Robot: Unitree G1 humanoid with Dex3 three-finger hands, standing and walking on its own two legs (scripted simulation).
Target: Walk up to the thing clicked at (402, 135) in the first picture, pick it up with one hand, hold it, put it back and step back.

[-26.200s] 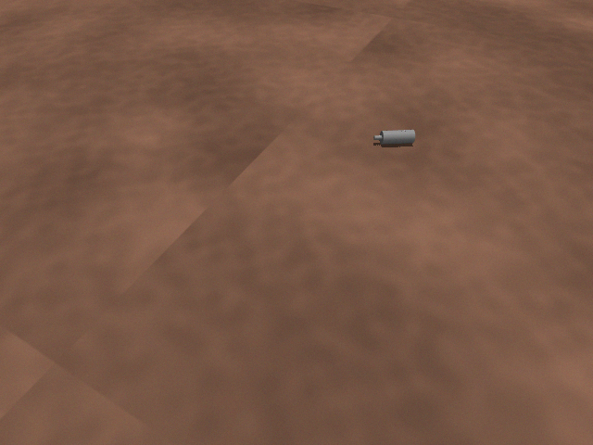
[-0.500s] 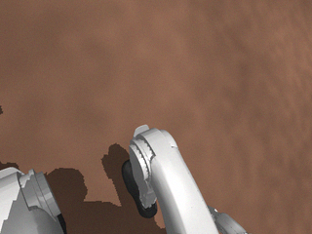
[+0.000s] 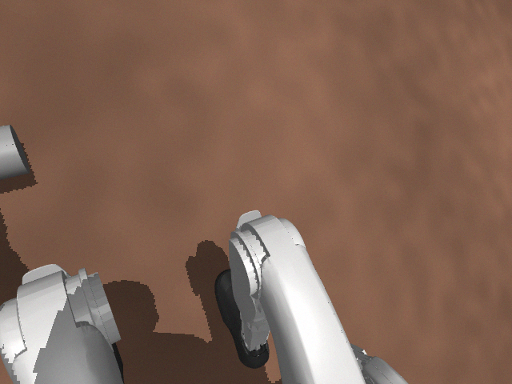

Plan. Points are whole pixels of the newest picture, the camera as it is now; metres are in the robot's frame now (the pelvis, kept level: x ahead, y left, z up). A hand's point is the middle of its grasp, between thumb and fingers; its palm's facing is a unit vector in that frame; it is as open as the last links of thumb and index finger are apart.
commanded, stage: settle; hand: left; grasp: from above
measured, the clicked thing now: out of the picture +0.46 +0.36 -0.25
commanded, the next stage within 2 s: lift in 0.48 s
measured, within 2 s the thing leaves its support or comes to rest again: neither
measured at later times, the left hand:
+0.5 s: hand out of the picture +0.45 +0.33 -0.13, palm faces -0.45 -0.11 -0.89, open 10.4 cm
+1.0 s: hand out of the picture +0.40 +0.34 -0.04, palm faces -0.47 -0.15 -0.87, open 10.3 cm
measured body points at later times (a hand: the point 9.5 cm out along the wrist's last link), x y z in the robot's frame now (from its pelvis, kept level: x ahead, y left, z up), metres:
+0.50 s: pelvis -0.01 -0.01 +0.02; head +0.22 +0.09 +0.40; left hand +0.47 +0.33 -0.08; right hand +0.08 -0.27 -0.07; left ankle +0.06 +0.14 -0.28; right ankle +0.11 -0.13 -0.28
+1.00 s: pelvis -0.01 -0.01 +0.08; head +0.19 +0.08 +0.47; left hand +0.42 +0.34 +0.01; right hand +0.09 -0.27 -0.03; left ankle +0.06 +0.14 -0.28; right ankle +0.11 -0.13 -0.28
